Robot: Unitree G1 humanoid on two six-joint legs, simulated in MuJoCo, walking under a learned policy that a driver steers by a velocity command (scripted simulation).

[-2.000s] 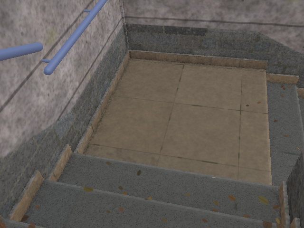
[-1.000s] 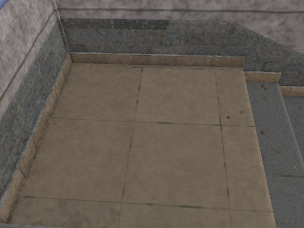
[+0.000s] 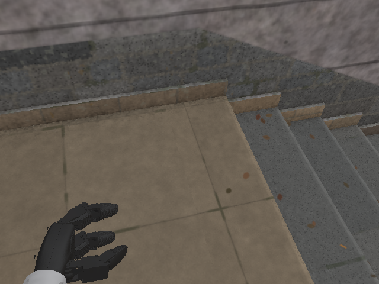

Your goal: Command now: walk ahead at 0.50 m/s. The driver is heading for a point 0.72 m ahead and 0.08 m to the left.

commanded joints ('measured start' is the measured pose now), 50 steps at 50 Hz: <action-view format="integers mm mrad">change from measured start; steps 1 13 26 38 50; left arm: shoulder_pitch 529 372 449 205 257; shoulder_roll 129 88 198 118 207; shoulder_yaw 62 4 35 27 34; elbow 128 253 231 73 73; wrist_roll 12 33 25 33 47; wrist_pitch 25 7 52 20 -26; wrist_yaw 25 91 118 90 72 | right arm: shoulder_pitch -72 -393 -247 -322 -315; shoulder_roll -118 -64 -276 -220 -179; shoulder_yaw -33 -35 -94 -71 -54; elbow -13 -233 -287 -317 -312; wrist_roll -18 -18 -30 -23 -44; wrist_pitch -27 -44 -17 -31 -17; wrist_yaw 33 30 89 33 14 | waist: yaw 334 141 15 173 214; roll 67 -21 99 135 163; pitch -96 10 -194 18 -153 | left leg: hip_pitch -444 -606 66 -238 -47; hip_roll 91 194 149 200 156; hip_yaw -129 -7 -66 -192 -224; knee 469 -15 -396 -740 -310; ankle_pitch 782 849 870 1011 1217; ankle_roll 28 -59 177 192 31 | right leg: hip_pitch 723 149 226 -119 344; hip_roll -99 -131 -121 -40 -35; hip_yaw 47 62 -145 5 32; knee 65 -65 633 463 62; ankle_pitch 190 111 255 -394 -29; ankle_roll -83 -101 -1 114 -43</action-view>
